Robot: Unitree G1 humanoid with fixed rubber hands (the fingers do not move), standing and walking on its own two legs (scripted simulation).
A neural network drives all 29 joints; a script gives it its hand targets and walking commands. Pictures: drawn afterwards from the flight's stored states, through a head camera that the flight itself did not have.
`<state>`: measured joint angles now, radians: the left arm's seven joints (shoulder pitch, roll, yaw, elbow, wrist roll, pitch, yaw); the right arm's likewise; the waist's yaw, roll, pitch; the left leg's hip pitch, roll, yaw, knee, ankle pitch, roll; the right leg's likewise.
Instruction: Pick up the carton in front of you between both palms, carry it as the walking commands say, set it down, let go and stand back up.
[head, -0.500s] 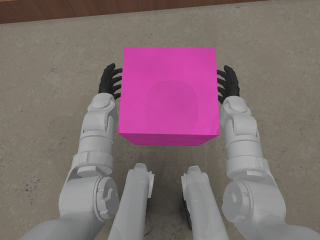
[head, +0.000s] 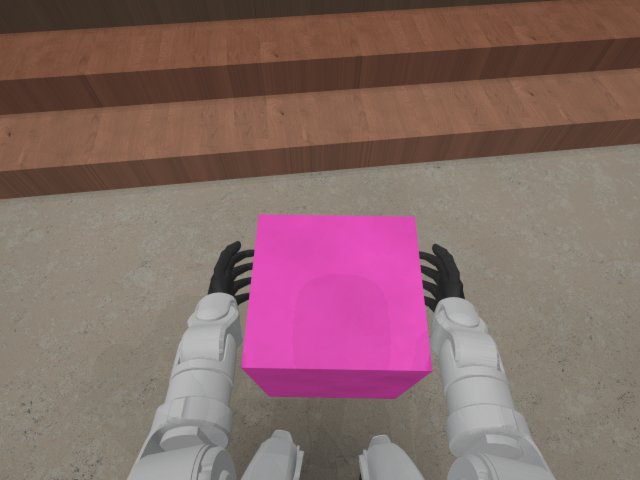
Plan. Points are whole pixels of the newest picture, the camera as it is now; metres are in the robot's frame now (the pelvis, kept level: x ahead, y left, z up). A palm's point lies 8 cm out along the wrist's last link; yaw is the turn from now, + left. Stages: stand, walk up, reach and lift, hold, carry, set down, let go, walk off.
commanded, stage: reach and lift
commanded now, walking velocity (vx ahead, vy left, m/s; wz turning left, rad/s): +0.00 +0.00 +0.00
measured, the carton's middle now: (334, 316) +0.35 +0.01 -0.10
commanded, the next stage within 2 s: hold in 1.40 s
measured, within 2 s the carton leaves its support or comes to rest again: neither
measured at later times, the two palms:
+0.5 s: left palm (197, 283) +0.31 +0.15 +0.10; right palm (493, 288) +0.31 -0.15 +0.10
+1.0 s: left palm (194, 277) +0.31 +0.15 +0.11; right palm (496, 281) +0.31 -0.15 +0.11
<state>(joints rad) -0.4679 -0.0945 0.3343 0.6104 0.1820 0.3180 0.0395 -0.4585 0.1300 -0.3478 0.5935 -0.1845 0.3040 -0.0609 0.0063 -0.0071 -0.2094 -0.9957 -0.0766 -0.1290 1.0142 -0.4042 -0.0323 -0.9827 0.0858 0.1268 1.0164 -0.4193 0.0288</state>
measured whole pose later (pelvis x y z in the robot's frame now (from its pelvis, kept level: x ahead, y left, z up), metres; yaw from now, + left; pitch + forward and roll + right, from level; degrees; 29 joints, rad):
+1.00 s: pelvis +0.02 +0.00 +0.08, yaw +0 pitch -4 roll +0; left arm -0.30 -0.16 0.28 0.35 0.29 0.64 -0.01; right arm -0.30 0.16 -0.28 0.35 -0.28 0.63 0.01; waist 0.00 0.00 0.00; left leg -0.15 -0.04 -0.13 0.42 -0.21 -0.01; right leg -0.14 0.04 0.14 0.43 -0.22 0.01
